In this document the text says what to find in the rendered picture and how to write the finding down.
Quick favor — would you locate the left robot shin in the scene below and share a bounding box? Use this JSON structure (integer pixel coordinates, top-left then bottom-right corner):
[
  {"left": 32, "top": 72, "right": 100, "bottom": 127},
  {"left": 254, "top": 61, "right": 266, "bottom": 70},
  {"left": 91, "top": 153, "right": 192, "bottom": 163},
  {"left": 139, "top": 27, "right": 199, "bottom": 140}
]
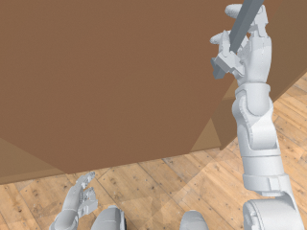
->
[{"left": 107, "top": 205, "right": 118, "bottom": 209}]

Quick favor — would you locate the robot right hand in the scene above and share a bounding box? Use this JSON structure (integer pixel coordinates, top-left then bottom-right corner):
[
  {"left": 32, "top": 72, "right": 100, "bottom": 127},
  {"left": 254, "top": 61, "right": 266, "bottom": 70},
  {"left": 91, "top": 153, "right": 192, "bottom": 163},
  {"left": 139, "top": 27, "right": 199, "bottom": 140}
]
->
[{"left": 209, "top": 4, "right": 272, "bottom": 86}]

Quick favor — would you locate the left robot thigh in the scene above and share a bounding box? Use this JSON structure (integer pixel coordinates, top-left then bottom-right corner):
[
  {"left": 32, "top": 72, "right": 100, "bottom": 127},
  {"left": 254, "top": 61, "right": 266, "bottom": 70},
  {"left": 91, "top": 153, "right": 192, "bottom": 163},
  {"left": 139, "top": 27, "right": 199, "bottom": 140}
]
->
[{"left": 90, "top": 207, "right": 126, "bottom": 230}]

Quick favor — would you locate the wardrobe door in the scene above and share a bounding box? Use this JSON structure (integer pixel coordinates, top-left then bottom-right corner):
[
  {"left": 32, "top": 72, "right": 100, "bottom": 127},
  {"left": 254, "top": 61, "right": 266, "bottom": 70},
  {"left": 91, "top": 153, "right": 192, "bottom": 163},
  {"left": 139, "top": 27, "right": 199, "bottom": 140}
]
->
[
  {"left": 0, "top": 0, "right": 283, "bottom": 174},
  {"left": 0, "top": 138, "right": 55, "bottom": 177}
]

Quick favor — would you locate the robot left hand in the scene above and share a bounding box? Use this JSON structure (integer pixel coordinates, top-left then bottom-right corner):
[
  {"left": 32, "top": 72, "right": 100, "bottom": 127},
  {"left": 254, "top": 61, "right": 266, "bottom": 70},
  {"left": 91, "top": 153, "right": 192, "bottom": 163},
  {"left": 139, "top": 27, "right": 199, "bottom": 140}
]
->
[{"left": 61, "top": 172, "right": 98, "bottom": 219}]

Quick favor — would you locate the right robot forearm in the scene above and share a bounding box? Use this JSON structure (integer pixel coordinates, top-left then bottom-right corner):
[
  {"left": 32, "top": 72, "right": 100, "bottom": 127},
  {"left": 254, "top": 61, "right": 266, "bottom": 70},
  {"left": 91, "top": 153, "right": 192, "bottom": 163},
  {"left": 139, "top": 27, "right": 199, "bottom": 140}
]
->
[{"left": 231, "top": 81, "right": 305, "bottom": 230}]

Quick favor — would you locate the left robot forearm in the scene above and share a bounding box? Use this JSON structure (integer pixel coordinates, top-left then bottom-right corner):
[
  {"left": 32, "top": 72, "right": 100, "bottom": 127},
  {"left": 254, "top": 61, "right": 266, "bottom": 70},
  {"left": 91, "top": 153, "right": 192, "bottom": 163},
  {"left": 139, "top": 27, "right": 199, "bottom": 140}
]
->
[{"left": 49, "top": 210, "right": 79, "bottom": 230}]

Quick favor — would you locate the right robot upper arm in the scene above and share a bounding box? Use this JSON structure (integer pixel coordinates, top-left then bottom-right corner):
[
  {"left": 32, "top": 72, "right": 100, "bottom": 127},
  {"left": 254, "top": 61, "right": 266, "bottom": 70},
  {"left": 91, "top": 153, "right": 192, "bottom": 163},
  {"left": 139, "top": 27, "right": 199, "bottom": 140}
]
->
[{"left": 243, "top": 198, "right": 303, "bottom": 230}]

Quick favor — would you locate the handle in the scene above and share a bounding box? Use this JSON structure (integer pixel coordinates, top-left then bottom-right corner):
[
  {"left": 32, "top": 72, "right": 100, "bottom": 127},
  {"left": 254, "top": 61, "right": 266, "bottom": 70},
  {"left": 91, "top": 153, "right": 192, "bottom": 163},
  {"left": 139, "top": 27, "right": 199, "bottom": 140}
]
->
[{"left": 210, "top": 0, "right": 264, "bottom": 80}]

